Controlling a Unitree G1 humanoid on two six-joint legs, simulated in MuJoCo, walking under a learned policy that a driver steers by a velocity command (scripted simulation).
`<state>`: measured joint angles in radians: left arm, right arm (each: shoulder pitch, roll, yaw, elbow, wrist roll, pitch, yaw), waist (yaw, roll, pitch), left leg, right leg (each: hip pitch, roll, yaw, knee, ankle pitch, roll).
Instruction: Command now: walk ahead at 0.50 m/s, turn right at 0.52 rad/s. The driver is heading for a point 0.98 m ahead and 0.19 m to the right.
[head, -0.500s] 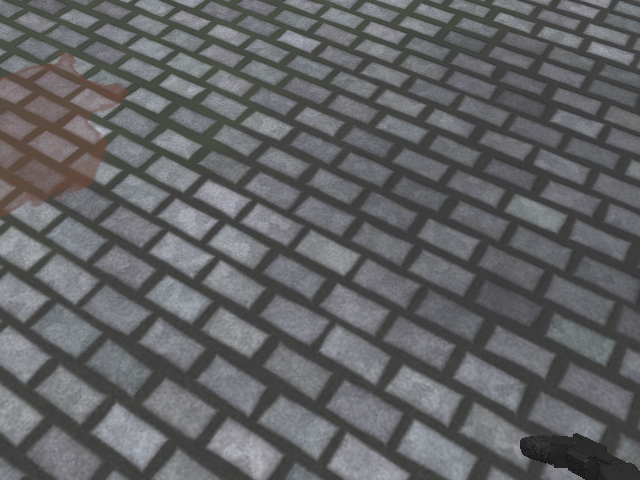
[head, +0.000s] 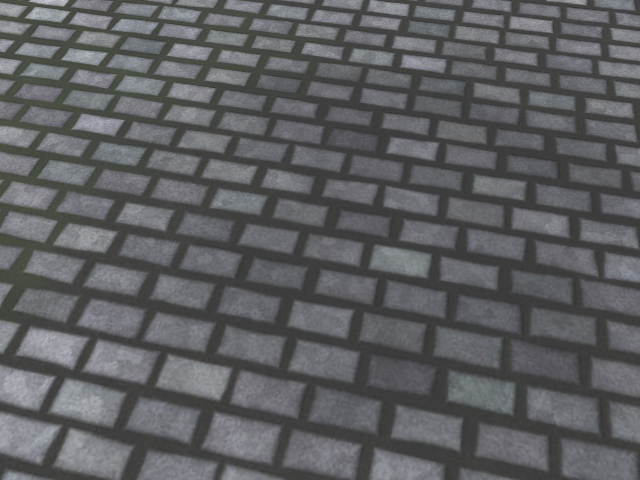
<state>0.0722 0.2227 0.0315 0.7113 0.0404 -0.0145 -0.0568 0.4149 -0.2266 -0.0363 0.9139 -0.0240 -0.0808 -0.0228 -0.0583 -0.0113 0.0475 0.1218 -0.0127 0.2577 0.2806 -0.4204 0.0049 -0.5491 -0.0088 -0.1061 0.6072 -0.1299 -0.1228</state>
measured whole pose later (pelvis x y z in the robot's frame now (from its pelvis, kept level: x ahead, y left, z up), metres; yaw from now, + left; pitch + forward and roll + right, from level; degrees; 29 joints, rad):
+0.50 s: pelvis +0.27 -0.02 +0.01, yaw -17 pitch +2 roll -1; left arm 0.47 0.28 0.07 0.83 0.01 -0.04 0.00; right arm 0.04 -0.25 -0.01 0.70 -0.03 -0.03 0.02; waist 0.10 0.03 0.02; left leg -0.61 0.05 -0.04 0.65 -0.06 -0.03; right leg 0.00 0.15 0.19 0.32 -0.33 -0.11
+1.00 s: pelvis +0.52 -0.10 +0.02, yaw -27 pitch +2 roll +2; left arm 0.07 0.24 0.01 0.72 0.04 -0.03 -0.05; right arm 0.46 -0.24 -0.04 0.91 -0.01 -0.08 0.02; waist -0.08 -0.04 0.02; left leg 0.01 -0.03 0.10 0.25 -0.29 0.02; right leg -0.55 -0.05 -0.02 0.63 -0.12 -0.04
